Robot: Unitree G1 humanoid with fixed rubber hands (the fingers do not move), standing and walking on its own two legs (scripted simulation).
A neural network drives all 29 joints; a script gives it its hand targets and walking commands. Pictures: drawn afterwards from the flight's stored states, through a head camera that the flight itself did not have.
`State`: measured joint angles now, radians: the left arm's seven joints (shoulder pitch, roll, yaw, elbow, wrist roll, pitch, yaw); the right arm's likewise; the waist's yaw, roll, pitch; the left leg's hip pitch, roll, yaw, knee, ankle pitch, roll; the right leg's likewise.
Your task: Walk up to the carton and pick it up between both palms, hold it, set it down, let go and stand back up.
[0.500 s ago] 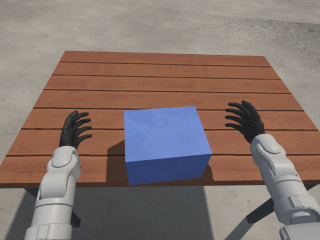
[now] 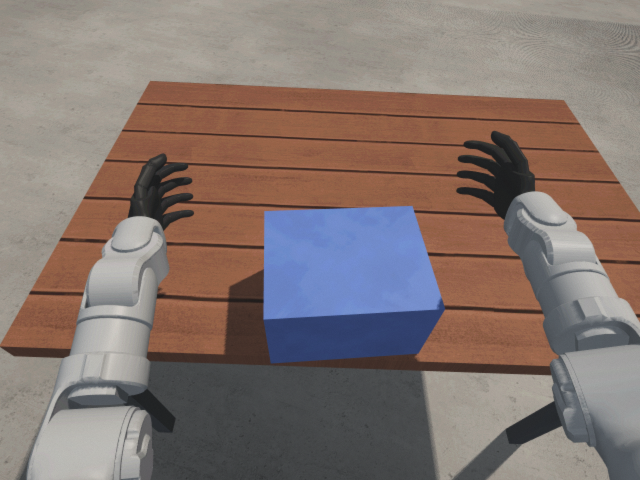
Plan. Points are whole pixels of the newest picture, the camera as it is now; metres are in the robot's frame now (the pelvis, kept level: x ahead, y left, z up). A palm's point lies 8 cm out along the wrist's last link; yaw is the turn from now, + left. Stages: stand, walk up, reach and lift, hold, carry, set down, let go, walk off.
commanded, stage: reach and lift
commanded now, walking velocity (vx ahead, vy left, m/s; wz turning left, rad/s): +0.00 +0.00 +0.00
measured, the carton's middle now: (342, 283) +0.40 +0.00 -0.02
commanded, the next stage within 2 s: none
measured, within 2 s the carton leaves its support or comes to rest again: neither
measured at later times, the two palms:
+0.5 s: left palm (179, 278) +0.36 +0.23 +0.01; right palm (467, 249) +0.44 -0.17 +0.04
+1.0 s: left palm (192, 281) +0.37 +0.22 -0.01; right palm (465, 253) +0.44 -0.17 +0.02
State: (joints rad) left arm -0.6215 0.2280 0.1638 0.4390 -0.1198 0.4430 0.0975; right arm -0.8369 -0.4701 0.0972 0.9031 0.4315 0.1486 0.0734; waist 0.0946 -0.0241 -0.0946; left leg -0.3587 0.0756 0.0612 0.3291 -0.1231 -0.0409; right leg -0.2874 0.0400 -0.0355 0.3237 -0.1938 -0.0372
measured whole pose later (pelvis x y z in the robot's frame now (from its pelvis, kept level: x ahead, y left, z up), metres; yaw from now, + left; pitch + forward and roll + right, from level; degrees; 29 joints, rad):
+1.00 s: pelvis -0.02 +0.00 -0.03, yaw -1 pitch +25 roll -1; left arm -0.78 0.13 0.09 1.20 -0.15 -0.33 0.10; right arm -0.97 -0.36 0.17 1.44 0.41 -0.34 0.07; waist 0.14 -0.01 -0.26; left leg -0.85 0.10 0.04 0.60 -0.18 -0.04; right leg -0.78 0.05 -0.05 0.60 -0.25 -0.04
